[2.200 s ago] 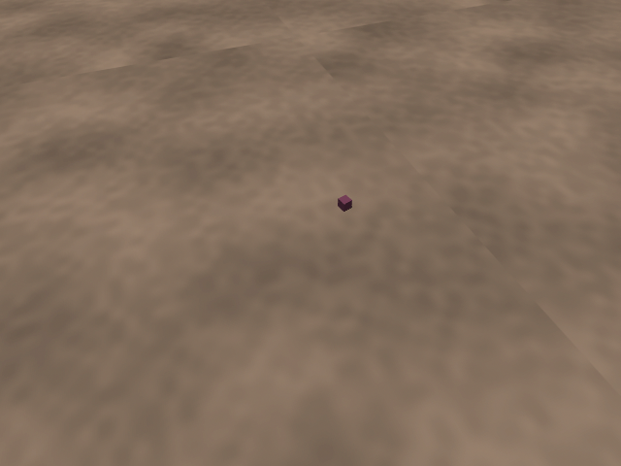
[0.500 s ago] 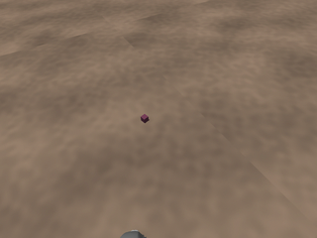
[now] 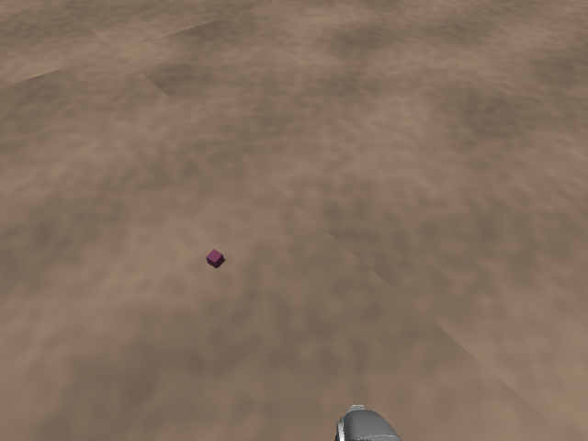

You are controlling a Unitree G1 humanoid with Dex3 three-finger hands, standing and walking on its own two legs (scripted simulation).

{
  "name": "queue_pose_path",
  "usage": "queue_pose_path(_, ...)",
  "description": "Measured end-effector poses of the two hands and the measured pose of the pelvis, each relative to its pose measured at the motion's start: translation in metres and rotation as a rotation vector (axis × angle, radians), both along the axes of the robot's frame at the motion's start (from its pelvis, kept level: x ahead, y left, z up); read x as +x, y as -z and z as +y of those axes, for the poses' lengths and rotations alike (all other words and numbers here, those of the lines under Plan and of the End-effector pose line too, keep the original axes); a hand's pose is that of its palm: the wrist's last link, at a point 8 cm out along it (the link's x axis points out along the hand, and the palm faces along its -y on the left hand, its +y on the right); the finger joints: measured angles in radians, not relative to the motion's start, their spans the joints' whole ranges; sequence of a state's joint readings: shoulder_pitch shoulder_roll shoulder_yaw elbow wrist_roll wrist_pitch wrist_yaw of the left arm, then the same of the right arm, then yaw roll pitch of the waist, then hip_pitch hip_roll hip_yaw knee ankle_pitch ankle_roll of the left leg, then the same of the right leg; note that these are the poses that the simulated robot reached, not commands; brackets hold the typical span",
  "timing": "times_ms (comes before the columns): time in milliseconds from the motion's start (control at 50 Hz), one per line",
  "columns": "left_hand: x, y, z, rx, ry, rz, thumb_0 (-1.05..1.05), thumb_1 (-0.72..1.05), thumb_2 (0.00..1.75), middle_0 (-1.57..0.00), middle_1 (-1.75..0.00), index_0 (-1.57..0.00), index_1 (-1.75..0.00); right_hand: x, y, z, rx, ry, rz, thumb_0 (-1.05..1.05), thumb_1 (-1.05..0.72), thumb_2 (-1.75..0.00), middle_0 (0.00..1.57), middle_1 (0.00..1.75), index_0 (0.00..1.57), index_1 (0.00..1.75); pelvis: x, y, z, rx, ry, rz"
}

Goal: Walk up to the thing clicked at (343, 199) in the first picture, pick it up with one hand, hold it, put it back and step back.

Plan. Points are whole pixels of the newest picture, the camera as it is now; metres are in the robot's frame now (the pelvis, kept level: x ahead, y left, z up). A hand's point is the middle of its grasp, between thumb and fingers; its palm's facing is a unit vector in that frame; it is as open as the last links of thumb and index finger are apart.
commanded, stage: walk up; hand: left
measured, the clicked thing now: (215, 258) +0.90 +0.25 -0.75
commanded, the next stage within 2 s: none
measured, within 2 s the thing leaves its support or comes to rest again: neither
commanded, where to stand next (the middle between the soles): +0.53 +0.02 m, yaw +0 degrees
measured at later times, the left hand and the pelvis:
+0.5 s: hand (123, 392) +0.24 +0.26 -0.13, palm faces -0.03 -0.93 -0.38, open 7.4 cm; pelvis +0.20 -0.01 +0.00, yaw -1 degrees
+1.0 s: hand (140, 272) +0.46 +0.28 -0.14, palm faces -0.12 -0.92 -0.37, open 7.4 cm; pelvis +0.37 +0.02 -0.01, yaw -2 degrees
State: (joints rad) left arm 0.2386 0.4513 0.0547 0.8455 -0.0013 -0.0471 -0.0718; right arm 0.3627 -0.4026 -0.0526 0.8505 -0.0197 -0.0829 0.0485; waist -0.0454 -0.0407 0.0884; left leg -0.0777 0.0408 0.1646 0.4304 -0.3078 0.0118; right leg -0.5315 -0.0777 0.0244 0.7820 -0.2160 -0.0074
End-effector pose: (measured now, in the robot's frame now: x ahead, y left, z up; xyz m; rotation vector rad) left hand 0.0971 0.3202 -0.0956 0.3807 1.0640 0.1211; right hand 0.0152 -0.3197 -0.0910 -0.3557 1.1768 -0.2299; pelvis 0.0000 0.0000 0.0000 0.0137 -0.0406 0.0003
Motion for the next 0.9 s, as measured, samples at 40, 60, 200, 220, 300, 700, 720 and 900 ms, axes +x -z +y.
queue_pose_path(40,0.028,-0.002,-0.007,0.009,0.023,-0.002,0.0,0.91,0.9,-0.2,-0.3,-0.2,-0.3,0.01,0.009,-0.006,0.012,0.018,0.017,0.0,-0.9,-0.9,0.21,0.3,0.2,0.3,0.019,0.004,-0.004,0.007,0.008,0.001)
queue_pose_path(60,0.043,-0.002,-0.011,0.014,0.032,-0.004,0.0,0.91,0.9,-0.2,-0.3,-0.2,-0.3,0.016,0.015,-0.009,0.018,0.027,0.024,0.0,-0.9,-0.9,0.21,0.3,0.2,0.3,0.03,0.006,-0.007,0.011,0.011,0.002)
queue_pose_path(200,0.119,-0.002,-0.044,0.031,0.021,-0.095,0.0,0.91,0.9,-0.21,-0.3,-0.2,-0.3,0.083,0.049,-0.024,0.064,0.026,0.058,0.0,-0.9,-0.9,0.21,0.3,0.2,0.3,0.096,0.022,-0.03,-0.001,0.015,-0.016)
queue_pose_path(220,0.123,-0.005,-0.047,0.025,0.009,-0.101,0.0,0.91,0.9,-0.21,-0.3,-0.2,-0.3,0.096,0.048,-0.023,0.071,0.014,0.053,0.0,-0.91,-0.9,0.21,0.3,0.2,0.3,0.103,0.019,-0.031,0.005,0.018,-0.019)
queue_pose_path(300,0.127,-0.013,-0.05,0.019,-0.027,-0.076,0.0,0.9,0.9,-0.21,-0.3,-0.2,-0.3,0.151,0.034,-0.019,0.088,-0.019,-0.013,0.01,-0.91,-0.9,0.21,0.3,0.2,0.3,0.13,0.006,-0.032,0.005,0.028,-0.02)
queue_pose_path(700,0.213,0.033,0.028,-0.005,-0.054,0.13,0.01,0.91,0.9,-0.21,-0.3,-0.2,-0.3,0.309,-0.007,0.026,-0.037,-0.032,-0.103,0.0,-0.9,-0.9,0.21,0.3,0.2,0.3,0.273,0.011,0.029,-0.038,0.024,0.001)
queue_pose_path(720,0.224,0.031,0.028,-0.012,-0.048,0.123,0.01,0.91,0.9,-0.21,-0.3,-0.2,-0.3,0.311,-0.01,0.03,-0.035,-0.025,-0.096,0.0,-0.9,-0.9,0.21,0.3,0.2,0.3,0.279,0.008,0.029,-0.035,0.024,-0.001)
queue_pose_path(900,0.311,0.014,0.019,-0.022,-0.01,0.076,0.0,0.91,0.9,-0.21,-0.3,-0.2,-0.3,0.325,-0.003,0.035,0.003,0.019,-0.006,0.0,-0.9,-0.9,0.21,0.3,0.2,0.3,0.333,-0.001,0.028,-0.004,0.03,-0.008)
